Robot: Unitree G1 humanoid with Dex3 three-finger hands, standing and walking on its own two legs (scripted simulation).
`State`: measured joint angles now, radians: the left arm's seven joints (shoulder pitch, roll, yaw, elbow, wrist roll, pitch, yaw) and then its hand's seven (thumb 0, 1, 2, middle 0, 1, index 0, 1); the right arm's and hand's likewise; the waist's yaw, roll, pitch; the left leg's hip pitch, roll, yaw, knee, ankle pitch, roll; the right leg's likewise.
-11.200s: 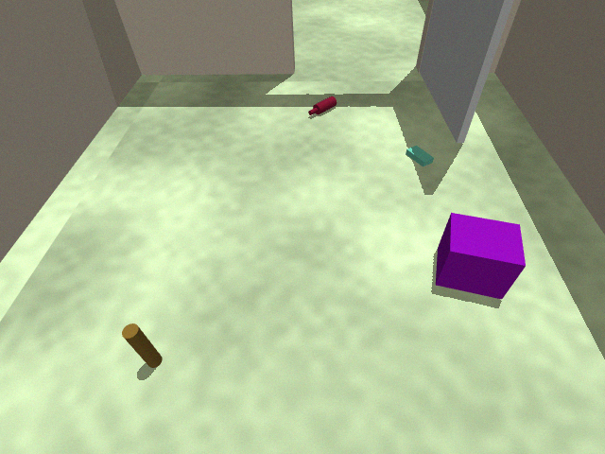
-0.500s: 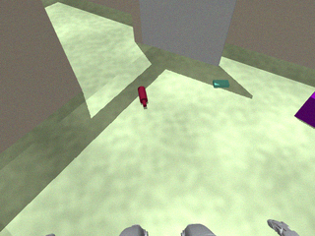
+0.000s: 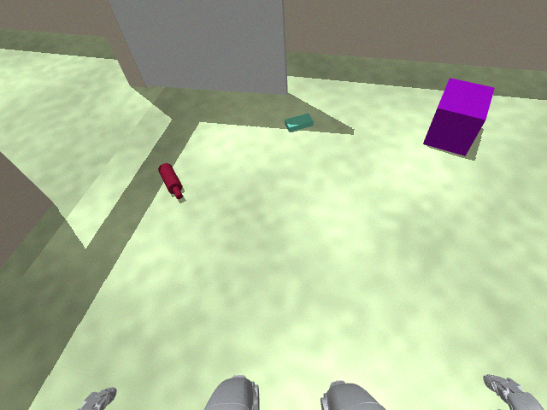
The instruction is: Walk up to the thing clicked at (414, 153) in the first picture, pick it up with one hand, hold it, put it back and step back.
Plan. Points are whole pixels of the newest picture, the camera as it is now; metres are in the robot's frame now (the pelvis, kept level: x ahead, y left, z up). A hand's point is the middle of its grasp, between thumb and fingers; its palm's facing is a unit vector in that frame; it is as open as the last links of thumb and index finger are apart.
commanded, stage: walk up
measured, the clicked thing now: (299, 122) +1.50 -0.08 -0.72
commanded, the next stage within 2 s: none
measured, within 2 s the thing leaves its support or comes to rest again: neither
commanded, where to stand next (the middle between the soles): +0.07 +0.00 m, yaw -15 degrees
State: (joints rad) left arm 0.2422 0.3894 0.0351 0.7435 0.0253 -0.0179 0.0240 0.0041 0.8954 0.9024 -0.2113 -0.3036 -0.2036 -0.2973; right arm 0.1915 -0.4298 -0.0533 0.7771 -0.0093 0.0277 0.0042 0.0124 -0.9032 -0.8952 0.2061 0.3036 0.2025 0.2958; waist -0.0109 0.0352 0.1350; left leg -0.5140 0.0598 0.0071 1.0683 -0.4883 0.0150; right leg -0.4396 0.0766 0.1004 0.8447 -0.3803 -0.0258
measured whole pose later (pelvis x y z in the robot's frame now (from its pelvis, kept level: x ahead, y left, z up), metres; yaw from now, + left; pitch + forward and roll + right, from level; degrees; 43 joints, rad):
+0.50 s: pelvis -0.03 +0.01 +0.00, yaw -11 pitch -3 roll -1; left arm 0.25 0.40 0.05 0.87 0.03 -0.04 0.01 0.00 0.90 0.90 -0.21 -0.30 -0.20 -0.30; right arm 0.23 -0.44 -0.05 0.87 -0.02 0.03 0.01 0.01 -0.90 -0.90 0.21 0.30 0.20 0.30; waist -0.01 0.05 0.11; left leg -0.42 0.09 0.00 0.93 -0.52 0.02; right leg -0.37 0.06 0.03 0.80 -0.37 -0.03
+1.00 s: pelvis +0.00 +0.02 +0.03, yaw -16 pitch -2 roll +1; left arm 0.12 0.37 0.01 1.06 0.00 -0.04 0.01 0.00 0.90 0.90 -0.21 -0.30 -0.20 -0.30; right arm 0.12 -0.37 -0.01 1.06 -0.01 0.00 0.02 0.01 -0.90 -0.89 0.21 0.30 0.20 0.30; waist -0.02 0.01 0.08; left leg -0.23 0.05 0.07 0.58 -0.30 -0.02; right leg -0.28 0.04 0.14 0.60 -0.28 0.01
